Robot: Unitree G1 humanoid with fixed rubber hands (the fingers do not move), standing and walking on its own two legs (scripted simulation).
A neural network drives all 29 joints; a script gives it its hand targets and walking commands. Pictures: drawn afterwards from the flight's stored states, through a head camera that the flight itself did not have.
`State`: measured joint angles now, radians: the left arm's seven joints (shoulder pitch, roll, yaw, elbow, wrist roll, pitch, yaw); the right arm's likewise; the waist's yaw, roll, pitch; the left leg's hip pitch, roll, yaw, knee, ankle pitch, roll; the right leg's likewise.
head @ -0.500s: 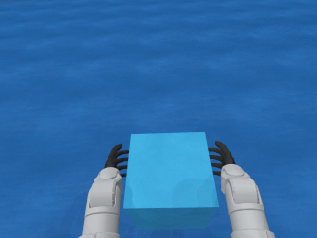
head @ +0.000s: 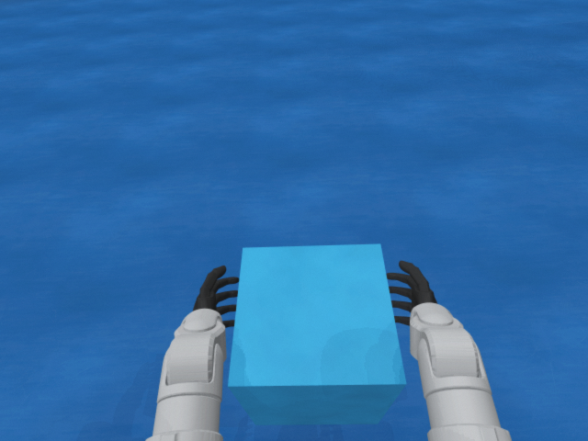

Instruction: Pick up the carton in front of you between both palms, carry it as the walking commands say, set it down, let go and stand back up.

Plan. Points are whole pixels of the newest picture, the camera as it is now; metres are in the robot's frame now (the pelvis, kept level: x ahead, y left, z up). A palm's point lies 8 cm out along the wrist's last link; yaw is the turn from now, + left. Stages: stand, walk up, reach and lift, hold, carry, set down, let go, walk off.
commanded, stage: carry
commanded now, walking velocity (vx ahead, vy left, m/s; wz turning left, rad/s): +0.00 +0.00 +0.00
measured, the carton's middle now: (313, 340) +0.31 +0.00 -0.07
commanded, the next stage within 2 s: hold in 0.70 s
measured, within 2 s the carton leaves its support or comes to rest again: neither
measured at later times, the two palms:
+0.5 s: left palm (212, 323) +0.28 +0.14 +0.04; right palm (430, 319) +0.28 -0.16 +0.04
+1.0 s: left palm (224, 326) +0.27 +0.12 +0.05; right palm (455, 340) +0.24 -0.18 +0.04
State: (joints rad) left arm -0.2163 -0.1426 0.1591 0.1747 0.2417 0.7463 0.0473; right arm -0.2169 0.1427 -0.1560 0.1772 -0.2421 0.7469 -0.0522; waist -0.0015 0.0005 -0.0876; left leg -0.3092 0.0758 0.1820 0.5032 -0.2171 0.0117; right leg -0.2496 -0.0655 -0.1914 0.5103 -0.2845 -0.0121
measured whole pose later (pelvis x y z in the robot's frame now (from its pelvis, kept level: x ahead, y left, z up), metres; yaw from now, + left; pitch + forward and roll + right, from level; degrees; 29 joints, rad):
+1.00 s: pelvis -0.02 +0.00 +0.01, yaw -5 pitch -7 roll +0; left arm -0.24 -0.15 0.18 0.22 0.27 0.73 0.01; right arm -0.24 0.15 -0.19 0.23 -0.27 0.73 -0.03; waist 0.00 0.00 0.04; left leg -0.10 0.02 0.00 0.40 -0.16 -0.02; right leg -0.08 0.01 -0.03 0.41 -0.20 -0.02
